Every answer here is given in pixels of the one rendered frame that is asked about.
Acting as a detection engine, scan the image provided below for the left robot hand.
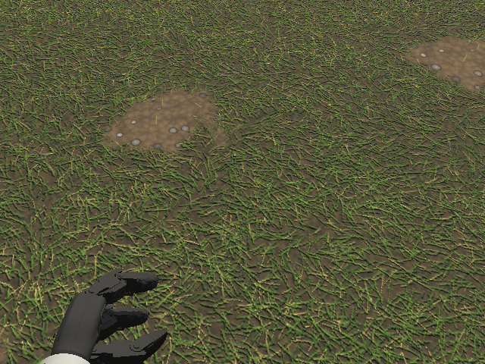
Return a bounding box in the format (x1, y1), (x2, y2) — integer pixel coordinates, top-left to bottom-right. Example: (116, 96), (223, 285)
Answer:
(50, 268), (167, 364)

